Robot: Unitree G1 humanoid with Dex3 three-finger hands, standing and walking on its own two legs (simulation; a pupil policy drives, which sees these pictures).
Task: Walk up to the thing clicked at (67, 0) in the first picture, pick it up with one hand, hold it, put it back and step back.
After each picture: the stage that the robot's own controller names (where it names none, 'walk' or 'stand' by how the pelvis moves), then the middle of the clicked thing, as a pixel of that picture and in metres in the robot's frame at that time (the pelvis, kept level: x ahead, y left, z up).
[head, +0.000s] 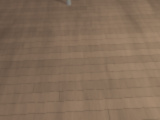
stand; out of the picture +2.36 +0.19 -0.66
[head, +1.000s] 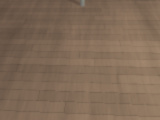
walk; out of the picture +2.22 +0.14 -0.64
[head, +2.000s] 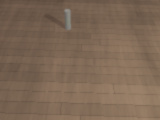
walk; (67, 19) +1.58 +0.22 -0.63
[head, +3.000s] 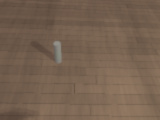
walk; (57, 52) +1.10 +0.20 -0.64
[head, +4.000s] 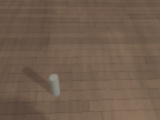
walk; (55, 85) +0.71 +0.19 -0.65
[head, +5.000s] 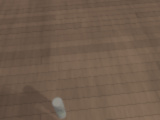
stand; (59, 108) +0.49 +0.19 -0.63
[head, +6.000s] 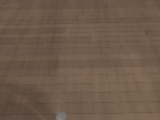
stand; out of the picture +0.45 +0.16 -0.65
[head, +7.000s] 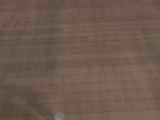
stand; out of the picture +0.45 +0.18 -0.66
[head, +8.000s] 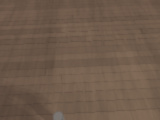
stand; out of the picture +0.45 +0.19 -0.66
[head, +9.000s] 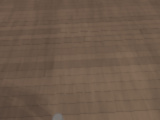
stand; out of the picture +0.44 +0.19 -0.66
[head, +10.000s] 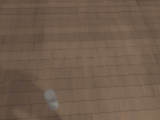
go down; (51, 100) +0.47 +0.18 -0.60
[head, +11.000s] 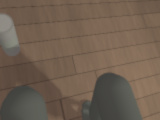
go down; (7, 38) +0.53 +0.22 -0.24
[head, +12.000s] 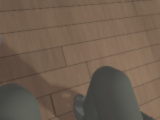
close in; out of the picture +0.52 +0.24 -0.21
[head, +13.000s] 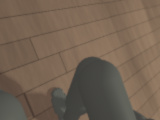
close; out of the picture +0.51 +0.27 -0.17
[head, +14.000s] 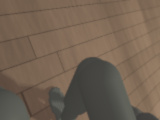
lift; out of the picture +0.47 +0.25 -0.17
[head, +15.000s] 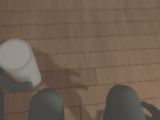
lift; (25, 69) +0.35 +0.19 -0.02
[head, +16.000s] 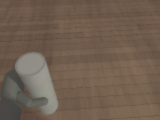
hold; (41, 88) +0.31 +0.14 +0.08
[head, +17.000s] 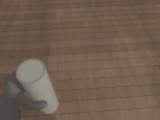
hold; (41, 91) +0.31 +0.14 +0.03
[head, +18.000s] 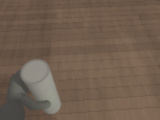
crouch; (45, 91) +0.31 +0.13 +0.03
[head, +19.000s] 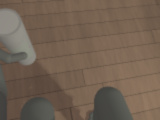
crouch; (18, 43) +0.46 +0.16 -0.04
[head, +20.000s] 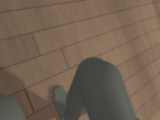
lower; out of the picture +0.47 +0.25 -0.18
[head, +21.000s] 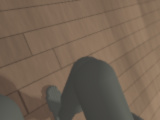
lower; out of the picture +0.48 +0.26 -0.18
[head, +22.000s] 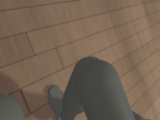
lower; out of the picture +0.47 +0.26 -0.18
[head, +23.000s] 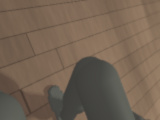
lower; out of the picture +0.47 +0.26 -0.18
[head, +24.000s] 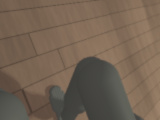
loosen; out of the picture +0.47 +0.25 -0.18
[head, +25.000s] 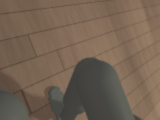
withdraw; out of the picture +0.47 +0.24 -0.19
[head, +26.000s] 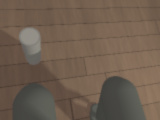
walk; (32, 49) +0.48 +0.18 -0.24
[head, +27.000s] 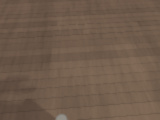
stand; out of the picture +0.40 +0.13 -0.59
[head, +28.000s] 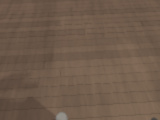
stand; out of the picture +0.42 +0.15 -0.60
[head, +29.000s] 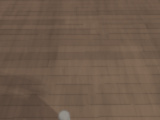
stand; out of the picture +0.42 +0.13 -0.61
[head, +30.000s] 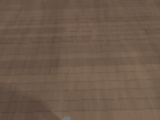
walk; out of the picture +0.42 +0.14 -0.66
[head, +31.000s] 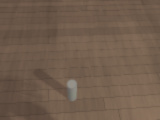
walk; (72, 91) +0.56 +0.07 -0.63
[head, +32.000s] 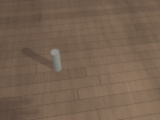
walk; (56, 60) +0.84 +0.21 -0.63
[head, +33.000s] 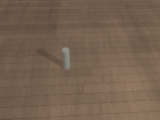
stand; (66, 58) +1.07 +0.16 -0.64
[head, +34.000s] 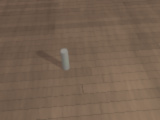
stand; (65, 59) +1.06 +0.17 -0.66
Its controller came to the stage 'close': yes
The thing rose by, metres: 0.69
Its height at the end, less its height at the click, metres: +0.00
